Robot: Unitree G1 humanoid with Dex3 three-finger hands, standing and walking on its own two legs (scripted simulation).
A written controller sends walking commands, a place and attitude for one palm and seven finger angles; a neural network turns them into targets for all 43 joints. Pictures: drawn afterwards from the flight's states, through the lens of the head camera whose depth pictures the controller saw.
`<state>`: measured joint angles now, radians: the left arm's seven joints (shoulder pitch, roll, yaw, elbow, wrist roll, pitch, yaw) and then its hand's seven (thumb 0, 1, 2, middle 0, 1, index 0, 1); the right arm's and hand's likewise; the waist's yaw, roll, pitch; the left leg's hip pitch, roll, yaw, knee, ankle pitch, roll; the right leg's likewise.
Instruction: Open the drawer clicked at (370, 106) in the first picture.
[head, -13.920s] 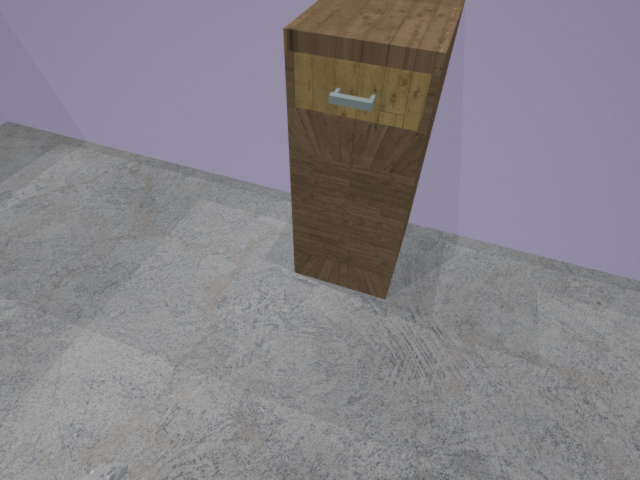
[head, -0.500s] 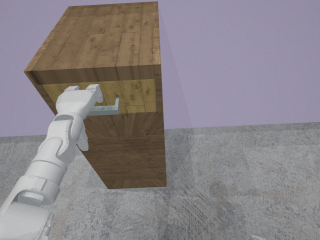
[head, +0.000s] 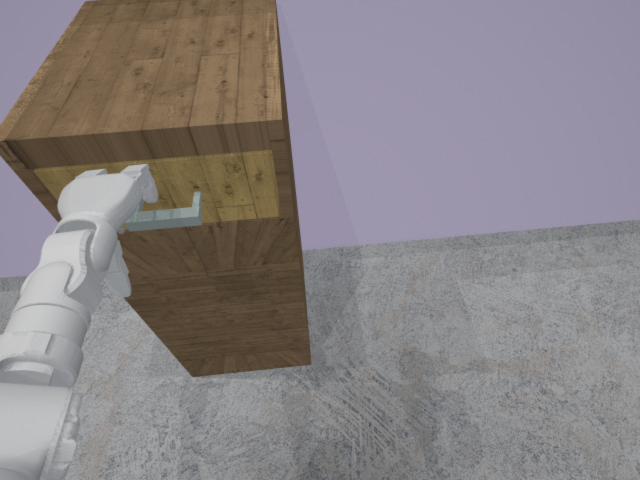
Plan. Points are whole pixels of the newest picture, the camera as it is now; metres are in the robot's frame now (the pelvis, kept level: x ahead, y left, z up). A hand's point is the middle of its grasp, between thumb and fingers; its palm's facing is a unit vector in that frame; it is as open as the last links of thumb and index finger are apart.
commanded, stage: move the hooked fingers above the handle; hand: left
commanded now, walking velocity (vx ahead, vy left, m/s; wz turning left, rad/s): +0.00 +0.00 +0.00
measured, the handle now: (166, 209) +0.49 +0.25 +0.04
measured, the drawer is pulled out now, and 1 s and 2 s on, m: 0.00 0.00 0.00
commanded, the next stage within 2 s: none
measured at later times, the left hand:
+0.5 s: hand (116, 220) +0.43 +0.29 +0.08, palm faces -0.07 -0.02 -1.00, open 13.7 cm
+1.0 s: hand (128, 219) +0.42 +0.27 +0.09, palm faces -0.07 -0.02 -1.00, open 13.8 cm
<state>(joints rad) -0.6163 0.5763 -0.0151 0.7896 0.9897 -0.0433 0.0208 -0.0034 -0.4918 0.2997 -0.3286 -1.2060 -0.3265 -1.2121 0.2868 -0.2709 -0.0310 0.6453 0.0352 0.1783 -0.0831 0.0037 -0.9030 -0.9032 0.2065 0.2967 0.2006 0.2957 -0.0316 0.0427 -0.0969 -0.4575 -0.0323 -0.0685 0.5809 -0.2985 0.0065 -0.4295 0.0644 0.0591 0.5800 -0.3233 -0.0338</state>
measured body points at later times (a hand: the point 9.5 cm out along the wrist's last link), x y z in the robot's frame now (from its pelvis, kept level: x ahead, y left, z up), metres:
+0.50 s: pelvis -0.01 +0.03 +0.00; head +0.03 +0.01 +0.45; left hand +0.42 +0.28 +0.14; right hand +0.08 -0.23 -0.13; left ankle -0.01 +0.12 -0.73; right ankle -0.03 -0.10 -0.73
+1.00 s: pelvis +0.00 +0.02 +0.00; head +0.03 +0.00 +0.45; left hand +0.42 +0.26 +0.15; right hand +0.09 -0.24 -0.13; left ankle -0.01 +0.12 -0.73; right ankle -0.03 -0.10 -0.73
